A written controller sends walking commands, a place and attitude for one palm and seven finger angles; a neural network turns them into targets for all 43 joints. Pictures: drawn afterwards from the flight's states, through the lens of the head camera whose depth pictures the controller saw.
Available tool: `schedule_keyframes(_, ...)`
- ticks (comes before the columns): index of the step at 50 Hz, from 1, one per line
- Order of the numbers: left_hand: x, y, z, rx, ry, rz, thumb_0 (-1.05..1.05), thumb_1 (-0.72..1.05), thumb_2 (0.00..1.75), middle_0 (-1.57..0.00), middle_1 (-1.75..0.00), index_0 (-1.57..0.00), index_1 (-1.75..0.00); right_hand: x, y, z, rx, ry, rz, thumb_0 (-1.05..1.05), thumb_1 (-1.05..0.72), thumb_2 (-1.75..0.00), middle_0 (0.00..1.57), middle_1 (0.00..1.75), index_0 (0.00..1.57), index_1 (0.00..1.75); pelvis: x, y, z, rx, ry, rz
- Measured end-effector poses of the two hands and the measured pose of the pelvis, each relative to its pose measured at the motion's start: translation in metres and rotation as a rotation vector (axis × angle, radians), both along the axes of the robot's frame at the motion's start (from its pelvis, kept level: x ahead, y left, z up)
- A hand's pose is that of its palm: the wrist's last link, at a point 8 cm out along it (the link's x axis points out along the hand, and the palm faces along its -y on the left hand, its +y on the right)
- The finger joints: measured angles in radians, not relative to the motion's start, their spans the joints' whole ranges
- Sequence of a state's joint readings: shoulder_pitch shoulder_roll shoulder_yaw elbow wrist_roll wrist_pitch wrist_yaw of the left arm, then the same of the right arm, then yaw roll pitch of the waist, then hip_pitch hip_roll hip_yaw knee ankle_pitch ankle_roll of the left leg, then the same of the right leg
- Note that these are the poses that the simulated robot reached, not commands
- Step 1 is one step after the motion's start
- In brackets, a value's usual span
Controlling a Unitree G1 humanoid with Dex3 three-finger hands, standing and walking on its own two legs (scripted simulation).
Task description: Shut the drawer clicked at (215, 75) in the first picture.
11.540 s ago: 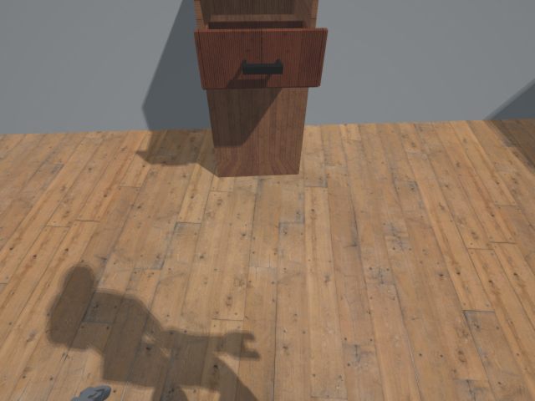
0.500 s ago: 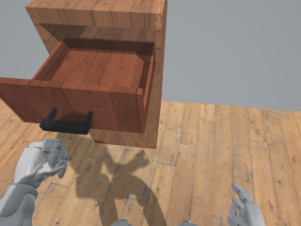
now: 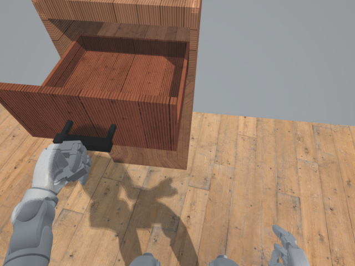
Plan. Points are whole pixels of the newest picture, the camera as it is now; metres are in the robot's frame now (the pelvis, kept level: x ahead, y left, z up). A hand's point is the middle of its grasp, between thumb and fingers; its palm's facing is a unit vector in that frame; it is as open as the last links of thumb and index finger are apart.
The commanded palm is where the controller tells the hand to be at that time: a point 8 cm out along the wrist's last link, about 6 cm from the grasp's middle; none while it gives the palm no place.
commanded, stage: push the drawer shut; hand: left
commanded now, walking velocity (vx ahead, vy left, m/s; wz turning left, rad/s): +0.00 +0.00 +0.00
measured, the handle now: (87, 134) +0.38 +0.23 +0.07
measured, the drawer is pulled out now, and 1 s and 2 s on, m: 0.29 0.16 0.04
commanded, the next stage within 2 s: none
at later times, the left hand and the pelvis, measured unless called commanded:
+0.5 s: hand (98, 138) +0.38 +0.20 +0.06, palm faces -0.07 -1.00 -0.04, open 2.9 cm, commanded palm +0.36 +0.25 +0.07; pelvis -0.01 -0.01 +0.00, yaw +0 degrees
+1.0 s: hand (101, 121) +0.43 +0.21 +0.06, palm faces -0.08 -1.00 -0.03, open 2.8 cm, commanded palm +0.42 +0.25 +0.07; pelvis -0.01 -0.01 -0.01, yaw -1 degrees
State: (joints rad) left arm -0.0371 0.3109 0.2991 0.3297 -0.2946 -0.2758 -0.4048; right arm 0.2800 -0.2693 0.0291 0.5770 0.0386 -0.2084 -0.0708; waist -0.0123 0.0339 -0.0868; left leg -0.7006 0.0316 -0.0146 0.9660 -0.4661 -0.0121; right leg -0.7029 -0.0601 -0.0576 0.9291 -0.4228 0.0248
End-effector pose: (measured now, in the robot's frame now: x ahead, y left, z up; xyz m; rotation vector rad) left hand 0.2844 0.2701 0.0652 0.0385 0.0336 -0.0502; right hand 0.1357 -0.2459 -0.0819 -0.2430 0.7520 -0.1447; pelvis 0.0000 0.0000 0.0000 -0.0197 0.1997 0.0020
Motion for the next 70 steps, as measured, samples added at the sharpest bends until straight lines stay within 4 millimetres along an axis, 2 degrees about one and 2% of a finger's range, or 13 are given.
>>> schedule_keyframes(11, 0.031, -0.002, 0.001, 0.010, -0.004, -0.012, -0.06, 0.82, 0.95, -1.40, -1.60, -1.40, -1.60, -0.012, 0.000, -0.008, -0.011, 0.056, -0.002, 0.02, -0.90, -0.90, 0.20, 0.30, 0.20, 0.30, -0.011, -0.002, -0.002, -0.003, 0.010, 0.012)
schedule_keyframes(24, 0.073, -0.011, 0.002, 0.008, 0.010, -0.017, -0.05, 0.89, 0.97, -1.40, -1.60, -1.40, -1.60, -0.040, -0.015, -0.013, -0.019, 0.158, -0.050, 0.01, -0.90, -0.90, 0.20, 0.30, 0.20, 0.30, -0.010, -0.006, -0.001, 0.003, 0.027, -0.005)
schedule_keyframes(33, 0.088, -0.011, 0.002, 0.004, 0.006, -0.018, -0.05, 0.88, 0.95, -1.40, -1.59, -1.40, -1.60, -0.058, -0.024, -0.016, -0.022, 0.234, -0.091, 0.01, -0.90, -0.90, 0.20, 0.30, 0.20, 0.30, -0.004, -0.009, 0.000, 0.005, 0.039, -0.018)
schedule_keyframes(42, 0.102, -0.008, 0.001, -0.003, 0.005, -0.023, -0.06, 0.84, 0.94, -1.40, -1.60, -1.40, -1.60, -0.064, -0.026, -0.020, -0.033, 0.279, -0.097, 0.01, -0.91, -0.90, 0.20, 0.30, 0.20, 0.30, -0.005, -0.009, -0.003, 0.001, 0.052, -0.014)
schedule_keyframes(51, 0.127, -0.007, 0.001, -0.008, 0.005, -0.035, -0.06, 0.82, 0.94, -1.40, -1.60, -1.40, -1.60, -0.073, -0.024, -0.027, -0.043, 0.320, -0.100, 0.01, -0.91, -0.90, 0.20, 0.30, 0.20, 0.30, -0.011, -0.007, -0.009, -0.006, 0.083, -0.011)
schedule_keyframes(70, 0.176, -0.012, 0.001, -0.015, 0.010, -0.038, -0.05, 0.83, 0.94, -1.40, -1.60, -1.40, -1.60, -0.128, -0.016, -0.033, -0.041, 0.473, -0.174, 0.01, -0.91, -0.89, 0.20, 0.30, 0.20, 0.30, -0.012, 0.002, -0.016, -0.016, 0.142, -0.029)
